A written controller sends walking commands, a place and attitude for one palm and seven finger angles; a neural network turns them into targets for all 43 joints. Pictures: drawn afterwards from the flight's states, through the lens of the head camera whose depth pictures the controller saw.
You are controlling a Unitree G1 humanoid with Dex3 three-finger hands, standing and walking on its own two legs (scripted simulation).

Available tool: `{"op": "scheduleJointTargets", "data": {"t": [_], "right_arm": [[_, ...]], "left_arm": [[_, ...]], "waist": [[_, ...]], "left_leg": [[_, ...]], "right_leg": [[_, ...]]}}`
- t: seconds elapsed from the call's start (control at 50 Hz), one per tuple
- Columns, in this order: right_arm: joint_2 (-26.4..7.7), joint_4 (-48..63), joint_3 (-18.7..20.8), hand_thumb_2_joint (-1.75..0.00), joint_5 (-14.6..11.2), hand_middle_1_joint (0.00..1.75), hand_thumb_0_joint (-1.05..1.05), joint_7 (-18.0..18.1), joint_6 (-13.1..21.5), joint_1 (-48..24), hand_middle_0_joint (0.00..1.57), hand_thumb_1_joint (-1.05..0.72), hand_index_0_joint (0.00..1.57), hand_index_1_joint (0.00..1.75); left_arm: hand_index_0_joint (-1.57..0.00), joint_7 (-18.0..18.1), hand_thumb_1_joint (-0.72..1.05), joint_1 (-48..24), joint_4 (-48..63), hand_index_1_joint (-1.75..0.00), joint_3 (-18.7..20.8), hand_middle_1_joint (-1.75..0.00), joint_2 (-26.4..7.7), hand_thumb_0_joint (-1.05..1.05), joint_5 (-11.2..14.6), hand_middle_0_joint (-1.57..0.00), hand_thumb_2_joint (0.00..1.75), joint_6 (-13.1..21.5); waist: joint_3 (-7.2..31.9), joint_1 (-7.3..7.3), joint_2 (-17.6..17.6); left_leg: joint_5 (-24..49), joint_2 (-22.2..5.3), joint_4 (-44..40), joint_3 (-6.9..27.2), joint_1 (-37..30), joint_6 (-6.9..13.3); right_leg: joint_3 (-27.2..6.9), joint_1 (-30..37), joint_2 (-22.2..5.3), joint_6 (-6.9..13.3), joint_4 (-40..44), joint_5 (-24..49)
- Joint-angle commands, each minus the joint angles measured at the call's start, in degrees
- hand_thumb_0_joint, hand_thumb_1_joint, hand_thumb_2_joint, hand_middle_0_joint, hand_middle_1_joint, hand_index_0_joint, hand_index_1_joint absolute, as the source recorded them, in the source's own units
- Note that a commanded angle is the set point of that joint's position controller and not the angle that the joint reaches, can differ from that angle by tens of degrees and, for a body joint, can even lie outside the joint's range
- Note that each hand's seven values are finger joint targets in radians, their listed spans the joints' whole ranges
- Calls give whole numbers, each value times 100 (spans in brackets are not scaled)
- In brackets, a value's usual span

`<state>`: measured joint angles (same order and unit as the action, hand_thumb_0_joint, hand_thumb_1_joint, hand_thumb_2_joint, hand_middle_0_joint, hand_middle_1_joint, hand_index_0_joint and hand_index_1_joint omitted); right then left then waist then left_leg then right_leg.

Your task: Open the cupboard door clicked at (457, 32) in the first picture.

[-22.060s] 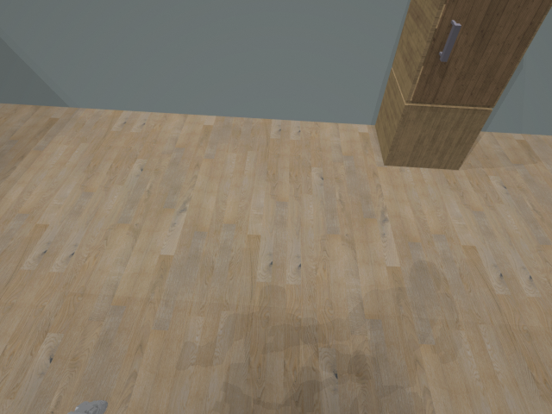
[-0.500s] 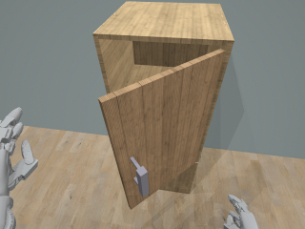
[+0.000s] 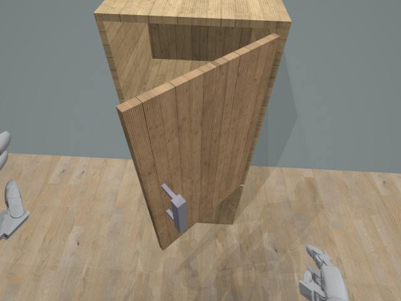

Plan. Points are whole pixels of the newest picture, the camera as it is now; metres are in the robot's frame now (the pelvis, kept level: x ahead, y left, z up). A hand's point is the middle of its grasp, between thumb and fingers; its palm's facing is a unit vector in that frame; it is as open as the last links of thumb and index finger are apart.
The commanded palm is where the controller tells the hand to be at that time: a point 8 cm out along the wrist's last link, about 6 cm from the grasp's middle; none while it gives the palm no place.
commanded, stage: step back with the hand held close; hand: left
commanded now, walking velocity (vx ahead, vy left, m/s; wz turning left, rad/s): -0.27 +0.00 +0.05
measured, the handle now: (174, 208) +0.33 +0.08 -0.06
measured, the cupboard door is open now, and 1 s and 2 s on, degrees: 45 45 45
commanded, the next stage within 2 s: stop stepping back and stand still in 1.06 s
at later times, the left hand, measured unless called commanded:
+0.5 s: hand out of the picture +0.11 +0.27 +0.17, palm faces +0.53 -0.69 -0.49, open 7.5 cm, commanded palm +0.05 +0.30 +0.18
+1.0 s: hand out of the picture +0.00 +0.28 +0.16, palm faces +0.54 -0.71 -0.46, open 7.5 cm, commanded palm -0.07 +0.30 +0.18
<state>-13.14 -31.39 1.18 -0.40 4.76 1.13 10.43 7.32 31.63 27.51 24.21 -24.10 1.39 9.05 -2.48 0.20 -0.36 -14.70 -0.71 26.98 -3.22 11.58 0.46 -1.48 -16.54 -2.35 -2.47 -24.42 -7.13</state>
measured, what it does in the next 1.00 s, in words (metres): walks backwards: right foot, then left foot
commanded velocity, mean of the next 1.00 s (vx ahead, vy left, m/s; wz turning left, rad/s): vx -0.36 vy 0.00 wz -0.07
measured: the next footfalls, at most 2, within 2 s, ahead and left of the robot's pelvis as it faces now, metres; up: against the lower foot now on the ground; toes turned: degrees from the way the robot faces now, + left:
right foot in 0.68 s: +0.00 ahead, -0.13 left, +0.00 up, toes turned +16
left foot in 0.90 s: -0.05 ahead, +0.10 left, +0.00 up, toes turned +10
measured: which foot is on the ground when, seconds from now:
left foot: down 0.00-0.76, up 0.78-0.88, down 0.90-1.00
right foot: down 0.00-0.60, up 0.62-0.66, down 0.68-0.90, up 0.92-1.00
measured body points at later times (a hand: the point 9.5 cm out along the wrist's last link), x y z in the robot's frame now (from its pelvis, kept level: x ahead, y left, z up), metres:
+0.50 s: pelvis -0.07 -0.01 -0.02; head -0.05 -0.01 +0.43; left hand +0.08 +0.30 +0.19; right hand +0.11 -0.24 -0.10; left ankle -0.01 +0.11 -0.73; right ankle +0.06 -0.14 -0.74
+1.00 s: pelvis -0.17 -0.01 -0.01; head -0.15 +0.02 +0.44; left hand -0.04 +0.32 +0.19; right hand +0.06 -0.21 -0.07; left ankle -0.09 +0.09 -0.74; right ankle -0.16 -0.15 -0.68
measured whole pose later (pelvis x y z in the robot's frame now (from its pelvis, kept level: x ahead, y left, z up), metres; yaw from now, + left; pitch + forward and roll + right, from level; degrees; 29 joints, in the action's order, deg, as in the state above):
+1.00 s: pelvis -0.17 -0.01 -0.01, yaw +7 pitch +0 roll -2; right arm -9.4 -35.8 1.8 0.7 3.4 9.0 6.7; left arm 8.4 28.9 32.1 27.3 -25.7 1.6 13.3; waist -3.8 -1.5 -2.3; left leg -7.9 -1.6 32.4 -2.3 24.5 2.7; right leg -5.8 -27.4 5.7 -1.7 -59.3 -25.1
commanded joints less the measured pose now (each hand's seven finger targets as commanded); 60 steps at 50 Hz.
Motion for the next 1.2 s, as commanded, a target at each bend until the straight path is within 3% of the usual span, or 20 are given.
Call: {"op": "scheduleJointTargets", "data": {"t": [0.0, 0.2, 0.32, 0.42, 0.48, 0.58, 0.64, 0.68, 0.72, 0.74, 0.8, 0.84, 0.86, 0.88, 0.9, 0.92, 0.96, 1.04, 1.12, 1.18], "right_arm": [[-710, 984, 200, -90, 4, 30, 0, 53, 318, -533, 20, -90, 20, 30], [-770, 918, 185, -90, 6, 30, 0, 44, 628, -298, 20, -90, 20, 30], [-765, 879, 227, -90, 14, 30, 0, 25, 844, -292, 20, -90, 20, 30], [-672, 649, 238, -90, 53, 30, 0, -31, 855, -160, 20, -90, 20, 30], [-629, 523, 229, -90, 36, 30, 0, -69, 736, -155, 20, -90, 20, 30], [-765, 728, 266, -90, -8, 30, 0, 21, 705, -416, 20, -90, 20, 30], [-725, 822, 368, -90, 22, 30, 0, -14, 876, -610, 20, -90, 20, 30], [-705, 829, 379, -90, 42, 30, 0, -72, 970, -523, 20, -90, 20, 30], [-475, 560, 304, -90, 165, 30, 0, -123, 935, -359, 20, -90, 20, 30], [-365, 431, 310, -90, 132, 30, 0, -155, 869, -414, 20, -90, 20, 30], [-334, 415, 270, -90, 103, 30, 0, -99, 743, -467, 20, -90, 20, 30], [-456, 346, 213, -90, 71, 30, 0, 17, 723, -548, 20, -90, 20, 30], [-685, 456, 269, -90, 65, 30, 0, 52, 783, -650, 20, -90, 20, 30], [-655, 477, 333, -90, 96, 30, 0, 36, 890, -520, 20, -90, 20, 30], [-565, 412, 398, -90, 30, 30, 0, -24, 1014, -456, 20, -90, 20, 30], [-612, 475, 438, -90, 80, 30, 0, -50, 1124, -492, 20, -90, 20, 30], [-512, 226, 381, -90, 155, 30, 0, -109, 1184, -492, 20, -90, 20, 30], [-536, 170, 265, -90, 135, 30, 0, -173, 1157, -647, 20, -90, 20, 30], [-527, 204, 211, -90, 179, 30, 0, -211, 1089, -557, 20, -90, 20, 30], [-409, 309, 154, -90, 128, 30, 0, -281, 956, -443, 20, -90, 20, 30]], "left_arm": [[-20, 204, 90, -195, 1129, -30, 747, -30, -859, 0, -51, -20, 90, 408], [-20, 280, 90, -758, 1313, -30, 764, -30, -862, 0, -215, -20, 90, 638], [-20, 282, 90, -479, 1350, -30, 1102, -30, -1000, 0, -241, -20, 90, 816], [-20, 266, 90, -651, 1273, -30, 1013, -30, -1014, 0, -128, -20, 90, 800], [-20, 293, 90, -679, 1206, -30, 858, -30, -997, 0, -42, -20, 90, 750], [-20, 324, 90, -327, 1400, -30, 1108, -30, -960, 0, -131, -20, 90, 802], [-20, 241, 90, -87, 1435, -30, 1342, -30, -1031, 0, -179, -20, 90, 843], [-20, 167, 90, 164, 1317, -30, 1298, -30, -982, 0, -175, -20, 90, 900], [-20, 239, 90, 186, 1335, -30, 1253, -30, -1266, 0, -78, -20, 90, 938], [-20, 258, 90, 4, 1380, -30, 992, -30, -1167, 0, -60, -20, 90, 830], [-20, 294, 90, -422, 1681, -30, 996, -30, -1277, 0, -108, -20, 90, 694], [-20, 273, 90, -516, 1745, -30, 823, -30, -1113, 0, -21, -20, 90, 699], [-20, 270, 90, -564, 1945, -30, 874, -30, -1117, 0, -39, -20, 90, 774], [-20, 290, 90, -583, 2062, -30, 1050, -30, -1222, 0, -98, -20, 90, 824], [-20, 242, 90, -340, 1628, -30, 1044, -30, -1104, 0, -8, -20, 90, 888], [-20, 234, 90, -295, 1711, -30, 1199, -30, -1228, 0, 83, -20, 90, 898], [-20, 255, 90, -430, 1656, -30, 861, -30, -862, 0, 109, -20, 90, 771], [-20, 274, 90, -1079, 1769, -30, 346, -30, -636, 0, 94, -20, 90, 559], [-20, 241, 90, -787, 1589, -30, 617, -30, -953, 0, 209, -20, 90, 536], [-20, 130, 90, -304, 1630, -30, 821, -30, -1142, 0, 314, -20, 90, 723]], "waist": [[721, -96, 514], [269, 3, 380], [578, -60, 808], [482, 31, -376], [586, 107, -608], [829, -19, 1087], [884, -137, 1125], [488, -96, 615], [705, 95, -644], [1249, 32, -1109], [1172, 81, -1238], [812, 170, 148], [911, 8, 1512], [1294, -64, 2020], [1516, -43, 1572], [1284, -72, 1583], [968, -73, 717], [891, 9, 1433], [1300, -65, 1662], [1261, -91, 993]], "left_leg": [[35, -328, -852, 195, 1674, 184], [-2457, -275, -668, 468, 2817, 353], [-2772, -464, -800, 737, 3415, 493], [-1909, 118, 431, 201, 2260, 123], [-1341, 228, 613, 162, 1209, 24], [-2549, -931, -1299, 1313, 3369, 609], [-2550, -1432, -1198, 1295, 4052, 865], [-2372, -890, -156, 705, 3432, 594], [-778, 133, 1702, -51, 1367, -168], [-873, 215, 2402, 103, 1109, -268], [-990, 133, 1937, 227, 559, -197], [345, 34, -154, 168, -54, -153], [1136, -1072, -951, 1197, 576, 214], [1425, -1947, -1311, 1656, 1112, 668], [-422, -2181, -1745, 1574, 1725, 869], [-414, -2229, -1567, 1907, 1719, 1012], [559, -2080, -1185, 1386, 917, 965], [-719, -1775, -1733, 1028, 655, 685], [-815, -1521, -2059, 683, 41, 279], [-228, -794, -763, -162, -349, -176]], "right_leg": [[88, 1730, 199, 69, -551, 1335], [-264, 1170, 155, 112, -395, -1015], [-305, 1782, 412, 90, -1226, -253], [-1141, 322, -199, 367, 29, -489], [-943, -631, -343, 371, 643, -1365], [-8, 1519, 631, -19, -1911, -218], [-174, 2191, 820, 1, -2847, -554], [-884, 1142, 519, 274, -1536, -271], [-2549, -761, -1016, 920, 368, 1752], [-2556, -425, -1308, 1091, 490, 2459], [-1794, -602, -1045, 942, 263, 2456], [-988, -893, -226, 420, -469, 1708], [-493, -469, 438, 87, -1424, 244], [-157, 111, 783, -2, -2938, -1667], [-323, 670, 940, 57, -4399, -2058], [-440, 127, 883, 91, -4649, -2198], [-339, -637, 624, 92, -4432, -2185], [124, -317, 584, 133, -3455, -2268], [590, 216, 749, 338, -1599, -2536], [307, 291, 303, 628, 1079, -1736]]}}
